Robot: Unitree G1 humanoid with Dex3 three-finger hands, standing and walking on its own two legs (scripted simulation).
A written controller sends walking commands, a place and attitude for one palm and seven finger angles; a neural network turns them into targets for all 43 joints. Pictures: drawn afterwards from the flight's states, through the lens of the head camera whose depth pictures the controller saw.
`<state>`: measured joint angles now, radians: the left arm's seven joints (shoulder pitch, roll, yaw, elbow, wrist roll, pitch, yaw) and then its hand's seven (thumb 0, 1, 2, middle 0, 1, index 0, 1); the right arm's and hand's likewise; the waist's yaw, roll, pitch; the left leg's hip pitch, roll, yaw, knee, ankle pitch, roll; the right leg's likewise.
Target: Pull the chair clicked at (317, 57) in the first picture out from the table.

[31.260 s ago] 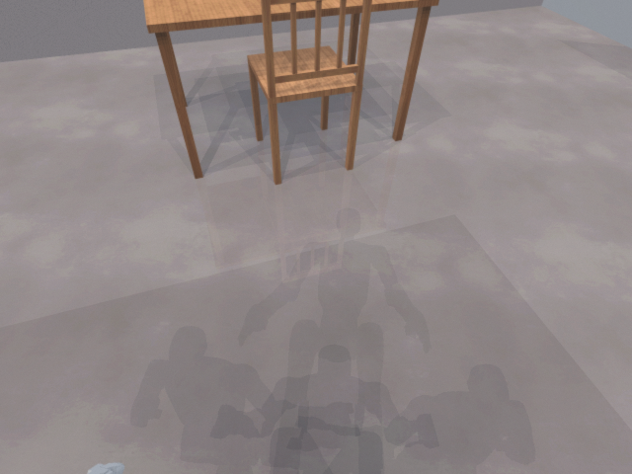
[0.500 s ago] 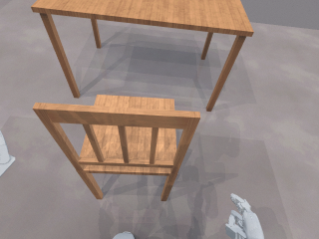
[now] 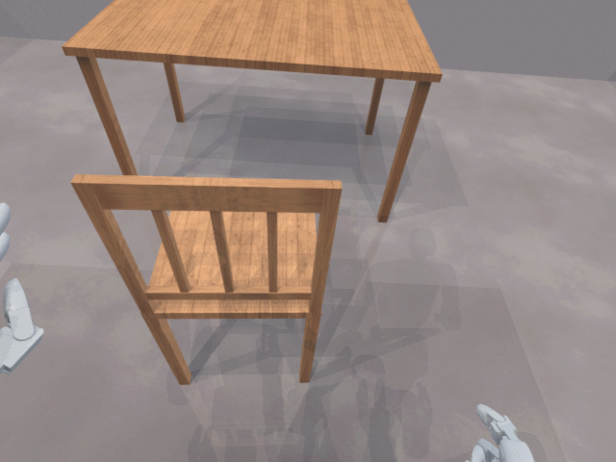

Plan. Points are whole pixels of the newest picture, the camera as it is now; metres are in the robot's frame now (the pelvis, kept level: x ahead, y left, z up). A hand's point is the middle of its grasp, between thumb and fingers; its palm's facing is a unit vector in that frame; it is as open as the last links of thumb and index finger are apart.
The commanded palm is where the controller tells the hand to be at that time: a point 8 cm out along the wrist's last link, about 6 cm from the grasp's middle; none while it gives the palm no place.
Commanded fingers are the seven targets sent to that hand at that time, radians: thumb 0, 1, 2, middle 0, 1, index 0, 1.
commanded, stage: stop stepping back and stand still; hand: left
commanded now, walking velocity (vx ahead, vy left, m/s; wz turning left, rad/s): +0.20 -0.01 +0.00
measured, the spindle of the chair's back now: (223, 253) +0.50 +0.18 -0.10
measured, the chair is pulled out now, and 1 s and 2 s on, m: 0.60 0.60 0.60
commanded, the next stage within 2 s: let the arm hang, fingers relaxed in 0.86 s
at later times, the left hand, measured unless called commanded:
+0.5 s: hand (32, 327) +0.20 +0.27 +0.16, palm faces +0.42 -0.79 -0.45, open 7.4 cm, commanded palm +0.14 +0.30 +0.18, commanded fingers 0.00 0.90 0.90 -0.20 -0.30 -0.20 -0.30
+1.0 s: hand (51, 325) +0.22 +0.27 +0.12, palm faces +0.34 -0.80 -0.49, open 7.4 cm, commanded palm none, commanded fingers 0.00 0.90 0.90 -0.20 -0.30 -0.20 -0.30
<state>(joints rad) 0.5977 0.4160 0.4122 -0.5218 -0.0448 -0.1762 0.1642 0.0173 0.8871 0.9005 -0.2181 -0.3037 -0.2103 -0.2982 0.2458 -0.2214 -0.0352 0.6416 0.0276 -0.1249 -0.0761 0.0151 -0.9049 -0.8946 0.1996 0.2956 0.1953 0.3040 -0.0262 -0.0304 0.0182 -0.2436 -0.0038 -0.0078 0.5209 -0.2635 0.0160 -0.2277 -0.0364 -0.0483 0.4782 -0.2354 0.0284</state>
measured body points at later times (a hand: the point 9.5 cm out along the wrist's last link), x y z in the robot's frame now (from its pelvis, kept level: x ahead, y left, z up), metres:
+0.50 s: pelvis +0.00 +0.00 +0.00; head +0.00 +0.01 +0.45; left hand +0.18 +0.31 +0.18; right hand +0.14 -0.24 -0.08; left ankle +0.01 +0.11 -0.74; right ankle +0.01 -0.13 -0.74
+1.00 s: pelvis +0.02 +0.01 +0.00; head +0.03 +0.01 +0.45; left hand +0.20 +0.31 +0.15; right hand +0.19 -0.23 -0.08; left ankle +0.01 +0.11 -0.74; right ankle +0.01 -0.13 -0.74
